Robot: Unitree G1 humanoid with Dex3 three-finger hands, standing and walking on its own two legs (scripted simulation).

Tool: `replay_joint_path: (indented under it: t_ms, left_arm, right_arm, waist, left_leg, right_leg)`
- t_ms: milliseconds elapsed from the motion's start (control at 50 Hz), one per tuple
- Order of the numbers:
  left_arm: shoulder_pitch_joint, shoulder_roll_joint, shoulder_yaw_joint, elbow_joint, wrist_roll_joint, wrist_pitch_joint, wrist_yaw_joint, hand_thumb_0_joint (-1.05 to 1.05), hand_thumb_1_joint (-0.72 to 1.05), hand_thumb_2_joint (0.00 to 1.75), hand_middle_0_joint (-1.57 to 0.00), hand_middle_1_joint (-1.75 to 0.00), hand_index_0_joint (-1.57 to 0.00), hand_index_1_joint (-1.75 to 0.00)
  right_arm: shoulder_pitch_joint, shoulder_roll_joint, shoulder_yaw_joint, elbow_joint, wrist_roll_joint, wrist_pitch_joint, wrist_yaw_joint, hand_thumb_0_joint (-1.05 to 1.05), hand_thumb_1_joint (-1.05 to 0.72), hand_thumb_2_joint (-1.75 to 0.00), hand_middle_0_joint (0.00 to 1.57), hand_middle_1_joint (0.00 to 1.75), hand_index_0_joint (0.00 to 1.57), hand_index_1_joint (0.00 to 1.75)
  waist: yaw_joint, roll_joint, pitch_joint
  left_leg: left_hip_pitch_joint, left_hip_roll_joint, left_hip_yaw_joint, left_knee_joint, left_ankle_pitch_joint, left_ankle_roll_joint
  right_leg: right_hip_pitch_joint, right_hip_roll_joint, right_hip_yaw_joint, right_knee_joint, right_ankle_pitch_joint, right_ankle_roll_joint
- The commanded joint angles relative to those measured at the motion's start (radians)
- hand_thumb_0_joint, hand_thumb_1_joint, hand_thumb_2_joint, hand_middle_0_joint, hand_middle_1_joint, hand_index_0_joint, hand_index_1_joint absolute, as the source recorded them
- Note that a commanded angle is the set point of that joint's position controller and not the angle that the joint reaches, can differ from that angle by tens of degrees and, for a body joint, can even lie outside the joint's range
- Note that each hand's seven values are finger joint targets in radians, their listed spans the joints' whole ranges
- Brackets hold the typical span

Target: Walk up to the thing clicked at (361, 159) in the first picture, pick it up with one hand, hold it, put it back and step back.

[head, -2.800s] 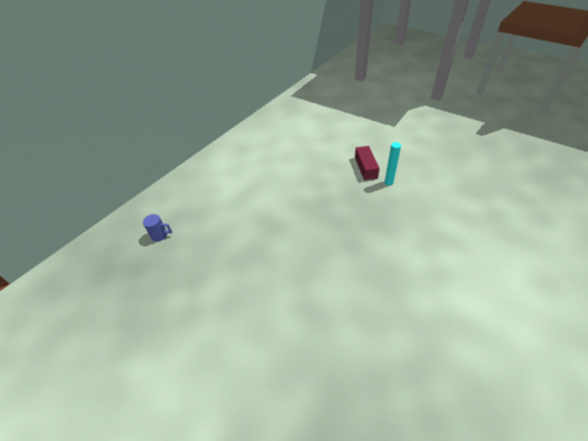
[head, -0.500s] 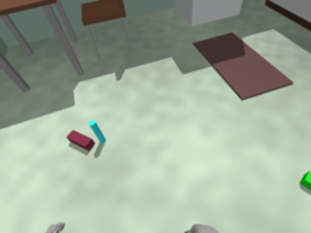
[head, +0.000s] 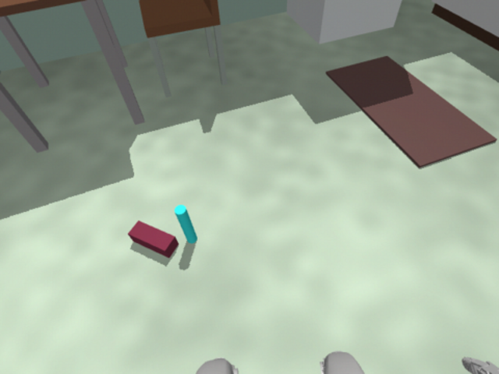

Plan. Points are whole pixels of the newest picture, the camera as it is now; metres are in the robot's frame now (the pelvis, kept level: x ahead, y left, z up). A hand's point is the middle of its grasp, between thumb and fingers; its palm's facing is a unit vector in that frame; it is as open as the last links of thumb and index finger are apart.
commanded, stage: walk up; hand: left
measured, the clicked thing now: (153, 239) +0.71 +0.52 -0.69
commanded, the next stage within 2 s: none
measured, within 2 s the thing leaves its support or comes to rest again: neither
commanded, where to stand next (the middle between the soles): +0.22 +0.35 m, yaw -20 degrees
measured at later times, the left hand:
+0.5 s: hand (13, 341) +0.18 +0.45 -0.08, palm faces -0.10 -0.80 -0.60, open 7.4 cm
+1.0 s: hand out of the picture +0.30 +0.63 -0.11, palm faces -0.31 -0.83 -0.47, open 7.4 cm
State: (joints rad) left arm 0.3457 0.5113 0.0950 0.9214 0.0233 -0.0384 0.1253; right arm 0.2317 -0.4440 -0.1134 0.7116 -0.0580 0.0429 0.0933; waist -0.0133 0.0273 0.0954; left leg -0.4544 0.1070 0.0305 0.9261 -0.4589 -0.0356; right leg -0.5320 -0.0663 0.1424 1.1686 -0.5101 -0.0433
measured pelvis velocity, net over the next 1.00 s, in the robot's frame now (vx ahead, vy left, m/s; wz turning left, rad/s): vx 0.15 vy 0.38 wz -0.26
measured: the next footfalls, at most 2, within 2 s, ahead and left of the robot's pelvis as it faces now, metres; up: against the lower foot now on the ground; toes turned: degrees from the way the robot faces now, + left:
right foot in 0.26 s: +0.17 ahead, -0.01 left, +0.00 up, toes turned -10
left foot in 0.66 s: +0.18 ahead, +0.43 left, +0.00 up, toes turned -7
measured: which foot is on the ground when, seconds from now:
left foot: down 0.00-0.28, up 0.30-0.64, down 0.66-1.00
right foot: up 0.00-0.24, down 0.26-0.68, up 0.70-1.00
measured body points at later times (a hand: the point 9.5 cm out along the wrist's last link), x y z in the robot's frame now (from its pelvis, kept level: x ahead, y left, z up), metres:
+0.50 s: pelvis +0.08 +0.16 +0.01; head +0.09 +0.11 +0.46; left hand +0.19 +0.49 -0.05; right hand +0.12 -0.17 -0.12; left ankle +0.12 +0.33 -0.62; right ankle +0.13 +0.00 -0.69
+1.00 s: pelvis +0.15 +0.38 +0.02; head +0.19 +0.36 +0.47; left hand +0.31 +0.68 -0.08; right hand +0.04 +0.08 -0.09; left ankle +0.14 +0.44 -0.69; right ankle +0.16 +0.26 -0.64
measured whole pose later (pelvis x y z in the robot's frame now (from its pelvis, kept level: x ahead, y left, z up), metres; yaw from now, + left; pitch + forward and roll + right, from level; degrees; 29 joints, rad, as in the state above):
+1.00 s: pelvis +0.15 +0.38 +0.02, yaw -15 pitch -1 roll -1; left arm 0.25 0.41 0.05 0.90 0.01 -0.04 0.05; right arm 0.41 -0.40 -0.06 0.83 -0.02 0.00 0.01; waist -0.07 0.03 0.13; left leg -0.27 -0.01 0.15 0.70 -0.42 0.09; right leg -0.55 0.06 0.02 1.04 -0.39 -0.03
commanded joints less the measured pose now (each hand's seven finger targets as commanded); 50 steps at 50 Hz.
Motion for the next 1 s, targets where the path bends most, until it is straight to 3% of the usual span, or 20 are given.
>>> replay_joint_path:
  t_ms: [0,100,180,220,240,260,300,340,400,480,580,640,660,680,700,720,760,780,900,980]
  left_arm:
    - [0.022,0.209,0.035,-0.050,-0.037,-0.051,0.002,0.00,0.90,0.90,-0.20,-0.30,-0.20,-0.30]
    - [0.022,0.117,0.010,-0.067,-0.050,-0.057,-0.023,0.00,0.90,0.90,-0.20,-0.30,-0.20,-0.30]
    - [0.078,0.105,0.018,-0.078,-0.049,-0.054,-0.022,0.00,0.90,0.90,-0.20,-0.30,-0.20,-0.30]
    - [0.277,0.141,0.048,-0.023,-0.040,-0.052,-0.003,0.00,0.90,0.90,-0.20,-0.30,-0.20,-0.30]
    - [0.341,0.200,0.073,-0.025,-0.028,-0.052,0.011,0.00,0.90,0.90,-0.20,-0.30,-0.20,-0.30]
    - [0.309,0.258,0.083,-0.063,-0.018,-0.051,0.021,0.00,0.90,0.90,-0.20,-0.30,-0.20,-0.30]
    - [0.092,0.271,0.075,-0.157,-0.024,-0.046,0.033,0.00,0.90,0.90,-0.20,-0.30,-0.20,-0.30]
    - [0.030,0.225,0.062,-0.170,-0.024,-0.058,0.032,0.00,0.90,0.90,-0.20,-0.30,-0.20,-0.30]
    - [0.022,0.223,0.059,-0.160,-0.003,-0.068,0.014,0.00,0.90,0.90,-0.20,-0.30,-0.20,-0.30]
    - [-0.012,0.275,0.079,-0.173,0.015,-0.072,0.002,0.00,0.90,0.90,-0.20,-0.30,-0.20,-0.30]
    - [-0.004,0.331,0.106,-0.157,0.033,-0.059,0.001,0.00,0.90,0.90,-0.20,-0.30,-0.20,-0.30]
    - [-0.092,0.261,0.085,-0.155,0.032,-0.041,0.007,0.00,0.90,0.90,-0.20,-0.30,-0.20,-0.30]
    - [-0.075,0.152,0.053,-0.150,0.019,-0.032,0.012,0.00,0.90,0.90,-0.20,-0.30,-0.20,-0.30]
    - [-0.070,0.105,0.030,-0.164,0.002,-0.029,0.027,0.00,0.90,0.90,-0.20,-0.30,-0.20,-0.30]
    - [-0.099,0.152,0.027,-0.153,0.014,-0.039,0.040,0.00,0.90,0.90,-0.20,-0.30,-0.20,-0.30]
    - [-0.087,0.201,0.033,-0.127,0.003,-0.046,0.036,0.00,0.90,0.90,-0.20,-0.30,-0.20,-0.30]
    - [0.005,0.216,0.050,-0.040,-0.028,-0.041,0.019,0.00,0.90,0.90,-0.20,-0.30,-0.20,-0.30]
    - [0.050,0.204,0.045,-0.024,-0.036,-0.038,0.007,0.00,0.90,0.90,-0.20,-0.30,-0.20,-0.30]
    - [-0.090,0.110,0.014,-0.092,-0.006,-0.034,-0.062,0.00,0.90,0.90,-0.20,-0.30,-0.20,-0.30]
    - [-0.106,0.085,0.004,-0.108,-0.011,-0.004,-0.082,0.00,0.90,0.90,-0.20,-0.30,-0.20,-0.30]
  right_arm:
    - [0.024,-0.250,-0.074,-0.083,-0.006,-0.021,-0.039,0.00,-0.90,-0.90,0.20,0.30,0.20,0.30]
    - [0.085,-0.181,-0.047,-0.062,-0.005,-0.033,-0.045,0.00,-0.90,-0.90,0.20,0.30,0.20,0.30]
    - [0.016,-0.175,-0.042,-0.115,-0.014,-0.013,-0.043,0.00,-0.90,-0.90,0.20,0.30,0.20,0.30]
    - [-0.050,-0.139,-0.028,-0.156,0.000,-0.003,-0.038,0.00,-0.90,-0.90,0.20,0.30,0.20,0.30]
    - [-0.001,-0.107,-0.015,-0.159,0.005,-0.002,-0.039,0.00,-0.90,-0.90,0.20,0.30,0.20,0.30]
    - [0.090,-0.080,-0.006,-0.150,0.007,0.010,-0.040,0.00,-0.90,-0.90,0.20,0.30,0.20,0.30]
    - [0.126,-0.216,-0.052,-0.128,-0.010,0.043,-0.052,0.00,-0.90,-0.90,0.20,0.30,0.20,0.30]
    - [0.064,-0.240,-0.062,-0.101,-0.013,0.044,-0.050,0.00,-0.90,-0.90,0.20,0.30,0.20,0.30]
    - [0.093,-0.217,-0.055,-0.078,-0.008,0.047,-0.029,0.00,-0.90,-0.90,0.20,0.30,0.20,0.30]
    - [0.086,-0.202,-0.057,-0.089,-0.010,0.051,-0.012,0.00,-0.90,-0.90,0.20,0.30,0.20,0.30]
    - [0.078,-0.215,-0.074,-0.097,-0.012,0.048,-0.003,0.00,-0.90,-0.90,0.20,0.30,0.20,0.30]
    - [0.314,-0.227,-0.096,-0.013,-0.018,0.036,-0.014,0.00,-0.90,-0.90,0.20,0.30,0.20,0.30]
    - [0.374,-0.272,-0.102,-0.004,-0.036,0.027,-0.024,0.00,-0.90,-0.90,0.20,0.30,0.20,0.30]
    - [0.231,-0.356,-0.103,-0.051,-0.025,0.017,-0.030,0.00,-0.90,-0.90,0.20,0.30,0.20,0.30]
    - [0.074,-0.436,-0.107,-0.070,0.000,0.009,-0.037,0.00,-0.90,-0.90,0.20,0.30,0.20,0.30]
    - [-0.015,-0.395,-0.094,-0.093,-0.003,0.005,-0.042,0.00,-0.90,-0.90,0.20,0.30,0.20,0.30]
    - [0.004,-0.276,-0.066,-0.093,-0.015,-0.005,-0.054,0.00,-0.90,-0.90,0.20,0.30,0.20,0.30]
    - [0.035,-0.256,-0.062,-0.076,-0.009,-0.014,-0.059,0.00,-0.90,-0.90,0.20,0.30,0.20,0.30]
    - [0.196,-0.233,-0.036,0.024,0.036,-0.069,-0.092,0.00,-0.90,-0.90,0.20,0.30,0.20,0.30]
    - [0.198,-0.205,-0.020,0.046,0.052,-0.097,-0.126,0.00,-0.90,-0.90,0.20,0.30,0.20,0.30]
  waist:
    - [-0.061,0.228,-0.002]
    - [-0.061,0.185,-0.041]
    - [-0.022,0.161,-0.089]
    - [0.095,0.021,-0.165]
    - [0.129,-0.104,-0.208]
    - [0.085,-0.229,-0.255]
    - [0.027,-0.062,-0.168]
    - [0.013,0.027,-0.047]
    - [-0.011,-0.072,-0.008]
    - [-0.021,-0.192,-0.007]
    - [-0.005,-0.244,-0.061]
    - [-0.140,-0.047,-0.141]
    - [-0.184,0.234,-0.074]
    - [-0.118,0.375,0.013]
    - [-0.068,0.353,0.072]
    - [-0.038,0.246,0.115]
    - [-0.020,0.124,0.100]
    - [-0.016,0.139,0.079]
    - [-0.053,0.058,-0.012]
    - [-0.031,-0.010,-0.068]
  left_leg:
    - [0.220,0.179,-0.324,-0.545,0.024,0.145]
    - [0.344,0.128,-0.102,-0.414,0.762,0.201]
    - [0.237,0.117,-0.041,-0.354,0.678,0.191]
    - [0.056,0.062,0.018,-0.130,0.565,0.121]
    - [-0.085,0.013,0.023,0.075,0.324,0.068]
    - [-0.244,-0.057,-0.032,0.240,-0.121,0.019]
    - [-0.268,-0.021,-0.166,0.472,-0.148,-0.021]
    - [-0.236,0.029,-0.183,0.465,-0.068,0.006]
    - [-0.171,0.021,-0.151,0.407,0.026,0.027]
    - [-0.105,0.048,-0.100,0.284,0.060,0.028]
    - [-0.011,0.018,-0.016,0.105,-0.076,0.037]
    - [0.297,-0.054,0.033,-0.178,-0.041,0.053]
    - [0.272,0.026,-0.176,-0.424,-0.253,0.075]
    - [0.111,0.218,-0.565,-0.652,-0.363,0.121]
    - [-0.013,0.302,-0.761,-0.771,-0.468,0.217]
    - [-0.057,0.310,-0.720,-0.731,-0.457,0.254]
    - [0.056,0.171,-0.403,-0.539,-0.175,0.180]
    - [0.119,0.140,-0.339,-0.507,-0.047,0.140]
    - [0.348,0.230,-0.355,-0.480,0.389,0.187]
    - [0.447,0.214,-0.275,-0.456,0.777,0.073]
  right_leg:
    - [-0.279,0.029,-0.072,0.108,0.102,-0.012]
    - [-0.107,0.046,-0.190,-0.192,0.110,0.016]
    - [0.159,0.059,-0.237,-0.448,0.280,-0.002]
    - [0.502,0.044,-0.207,-0.628,0.485,-0.016]
    - [0.660,-0.027,-0.043,-0.669,0.433,-0.049]
    - [0.722,-0.285,0.360,-0.717,0.379,-0.127]
    - [0.476,-0.441,0.598,-0.838,0.030,-0.313]
    - [0.258,-0.339,0.426,-0.848,-0.069,-0.262]
    - [0.125,-0.201,0.192,-0.766,0.024,-0.182]
    - [0.008,-0.143,0.101,-0.743,-0.047,-0.160]
    - [-0.021,-0.135,0.127,-0.663,-0.144,-0.152]
    - [-0.171,-0.064,-0.017,-0.364,-0.096,-0.066]
    - [-0.305,0.107,-0.109,-0.027,-0.104,-0.022]
    - [-0.432,0.200,-0.106,0.164,-0.125,0.005]
    - [-0.349,0.115,-0.052,0.213,-0.083,-0.034]
    - [-0.322,0.058,-0.073,0.212,-0.025,-0.024]
    - [-0.303,0.060,-0.057,0.154,0.069,-0.004]
    - [-0.278,0.055,-0.080,0.110,0.087,-0.007]
    - [-0.182,0.066,-0.040,-0.112,0.096,0.006]
    - [-0.141,0.089,-0.018,-0.155,0.155,-0.002]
